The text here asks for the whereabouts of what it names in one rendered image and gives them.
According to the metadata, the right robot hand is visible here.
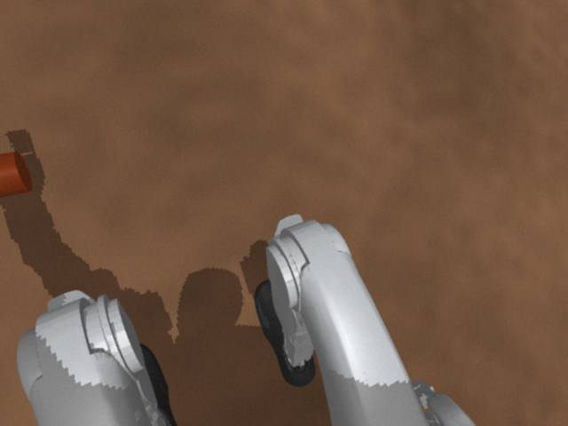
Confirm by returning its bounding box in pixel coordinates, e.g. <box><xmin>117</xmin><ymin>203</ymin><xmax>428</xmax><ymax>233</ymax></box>
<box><xmin>411</xmin><ymin>380</ymin><xmax>476</xmax><ymax>426</ymax></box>

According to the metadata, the right robot foot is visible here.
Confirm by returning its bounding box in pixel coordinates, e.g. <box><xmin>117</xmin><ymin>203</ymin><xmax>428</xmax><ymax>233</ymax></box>
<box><xmin>255</xmin><ymin>280</ymin><xmax>315</xmax><ymax>387</ymax></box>

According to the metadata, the left robot foot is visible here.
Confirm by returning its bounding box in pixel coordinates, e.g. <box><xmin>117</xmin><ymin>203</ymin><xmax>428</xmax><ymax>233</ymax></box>
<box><xmin>140</xmin><ymin>343</ymin><xmax>177</xmax><ymax>426</ymax></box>

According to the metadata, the can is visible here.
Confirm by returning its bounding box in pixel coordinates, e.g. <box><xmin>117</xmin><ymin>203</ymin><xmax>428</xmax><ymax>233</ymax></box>
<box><xmin>0</xmin><ymin>152</ymin><xmax>32</xmax><ymax>198</ymax></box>

